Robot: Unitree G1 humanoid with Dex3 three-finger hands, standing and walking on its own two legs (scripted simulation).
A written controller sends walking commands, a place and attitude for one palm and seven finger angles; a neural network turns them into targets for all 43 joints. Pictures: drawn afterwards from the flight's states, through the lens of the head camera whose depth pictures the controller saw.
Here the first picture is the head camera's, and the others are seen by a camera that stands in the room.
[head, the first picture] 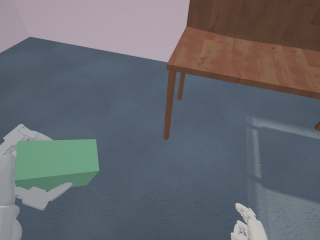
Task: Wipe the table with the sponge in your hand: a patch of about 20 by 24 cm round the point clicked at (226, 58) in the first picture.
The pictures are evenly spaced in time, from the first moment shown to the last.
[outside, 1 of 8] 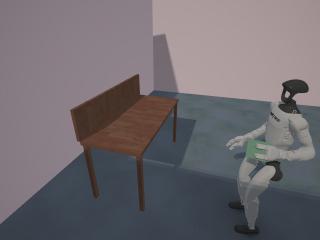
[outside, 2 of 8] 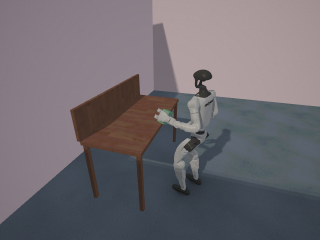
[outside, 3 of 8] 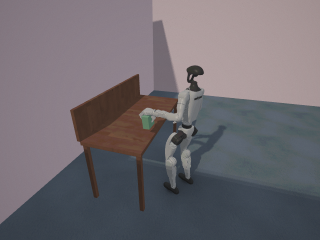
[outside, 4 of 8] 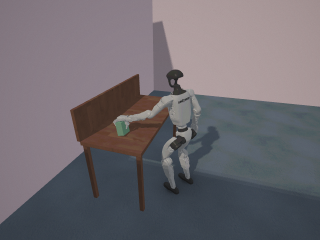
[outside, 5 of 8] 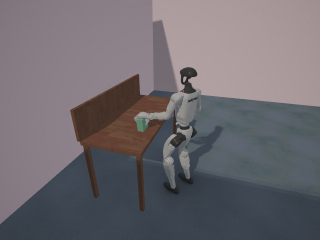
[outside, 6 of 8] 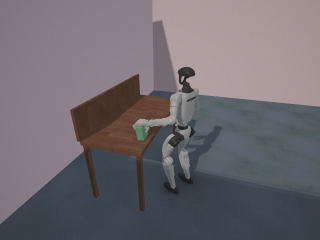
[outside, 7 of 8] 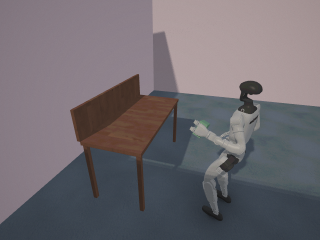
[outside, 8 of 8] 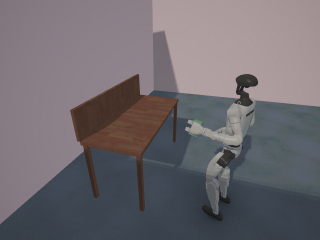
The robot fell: no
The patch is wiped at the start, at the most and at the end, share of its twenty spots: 0.00 1.00 1.00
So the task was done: yes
